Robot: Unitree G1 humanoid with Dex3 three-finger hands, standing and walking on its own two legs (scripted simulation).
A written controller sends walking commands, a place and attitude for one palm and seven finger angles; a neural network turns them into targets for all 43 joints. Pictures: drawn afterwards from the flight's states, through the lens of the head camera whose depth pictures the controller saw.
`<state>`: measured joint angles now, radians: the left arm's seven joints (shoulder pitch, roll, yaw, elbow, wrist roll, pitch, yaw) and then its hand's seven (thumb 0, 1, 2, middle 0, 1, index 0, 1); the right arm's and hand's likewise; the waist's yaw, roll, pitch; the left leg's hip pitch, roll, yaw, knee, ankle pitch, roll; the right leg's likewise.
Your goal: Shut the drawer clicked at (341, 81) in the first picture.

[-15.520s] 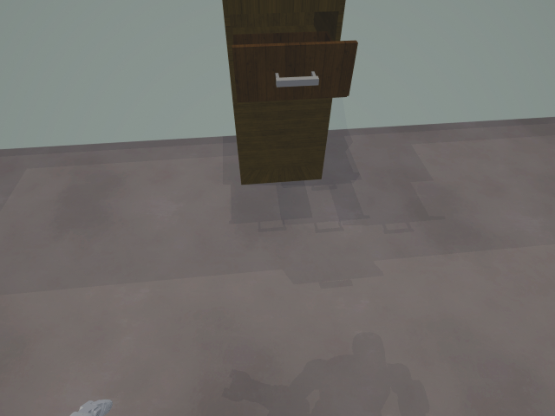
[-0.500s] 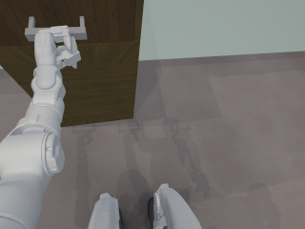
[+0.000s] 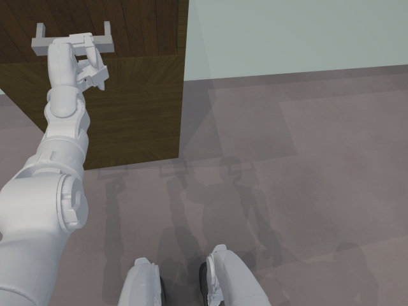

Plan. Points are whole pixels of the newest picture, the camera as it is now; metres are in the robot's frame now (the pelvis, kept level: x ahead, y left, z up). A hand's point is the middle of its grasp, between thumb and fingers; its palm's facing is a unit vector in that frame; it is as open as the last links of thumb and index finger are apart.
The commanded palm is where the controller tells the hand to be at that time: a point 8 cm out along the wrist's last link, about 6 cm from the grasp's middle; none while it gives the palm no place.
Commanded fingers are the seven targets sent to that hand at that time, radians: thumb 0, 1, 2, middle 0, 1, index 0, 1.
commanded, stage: pull the fist back off the drawer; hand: left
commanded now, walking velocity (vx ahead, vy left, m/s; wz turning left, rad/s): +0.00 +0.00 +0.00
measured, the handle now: (75, 36) +0.63 +0.16 +0.07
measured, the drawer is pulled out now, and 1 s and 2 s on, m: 0.00 0.00 0.00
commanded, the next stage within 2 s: draw the hand back to the body in 0.36 s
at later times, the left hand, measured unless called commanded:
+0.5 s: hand (101, 68) +0.55 +0.12 +0.07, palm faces +0.05 -1.00 -0.03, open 3.2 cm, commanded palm +0.50 +0.17 +0.08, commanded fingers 0.00 0.90 0.90 -1.40 -1.60 -1.40 -1.60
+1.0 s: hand (42, 116) +0.39 +0.16 +0.16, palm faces +0.04 -1.00 -0.07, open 3.3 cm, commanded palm +0.36 +0.22 +0.17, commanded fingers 0.00 0.90 0.90 -1.40 -1.60 -1.40 -1.60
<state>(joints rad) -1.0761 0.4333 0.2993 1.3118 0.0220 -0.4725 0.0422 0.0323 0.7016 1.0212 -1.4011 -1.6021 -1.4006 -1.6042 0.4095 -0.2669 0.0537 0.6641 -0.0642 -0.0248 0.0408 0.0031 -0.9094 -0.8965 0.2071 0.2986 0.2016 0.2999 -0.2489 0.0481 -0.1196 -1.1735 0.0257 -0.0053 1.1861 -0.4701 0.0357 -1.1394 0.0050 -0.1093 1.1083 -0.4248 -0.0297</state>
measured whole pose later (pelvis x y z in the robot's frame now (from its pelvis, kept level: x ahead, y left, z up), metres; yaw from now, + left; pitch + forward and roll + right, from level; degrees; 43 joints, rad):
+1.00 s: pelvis +0.07 -0.01 +0.07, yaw +1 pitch +9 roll -1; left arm -0.09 0.23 0.13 0.25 -0.18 -0.22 -0.10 0.02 0.90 0.90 -1.40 -1.60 -1.40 -1.60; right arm 0.23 -0.26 0.00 0.52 0.05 0.01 0.00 0.01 -0.91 -0.90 0.20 0.30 0.20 0.30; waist -0.02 0.05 -0.12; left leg -0.53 0.01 0.01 0.80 -0.44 0.02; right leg -0.52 0.01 -0.07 0.76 -0.41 -0.03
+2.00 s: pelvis +0.06 -0.01 +0.10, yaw +1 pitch -4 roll -1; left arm 0.52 0.32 0.28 -0.46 -0.07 -0.08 0.11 0.02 0.89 0.90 -1.41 -1.60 -1.41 -1.60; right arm 0.21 -0.22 0.03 0.61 0.00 -0.10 -0.08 0.01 -0.91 -0.90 0.21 0.30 0.20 0.30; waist 0.06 0.07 0.01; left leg -0.09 0.00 0.01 0.44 -0.28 0.02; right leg -0.08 0.02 -0.07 0.40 -0.25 -0.03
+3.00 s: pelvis -0.04 +0.01 +0.10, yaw +4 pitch +5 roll -4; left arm 0.62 0.45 0.44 -0.62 -0.01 -0.26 0.15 0.01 0.89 0.90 -1.41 -1.60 -1.41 -1.60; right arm 0.26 -0.19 -0.02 0.59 -0.02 -0.07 -0.07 0.01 -0.91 -0.90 0.21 0.30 0.20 0.30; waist -0.04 0.02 -0.03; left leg -0.48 -0.01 -0.05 0.53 -0.14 0.06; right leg -0.27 0.09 0.02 0.68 -0.31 0.01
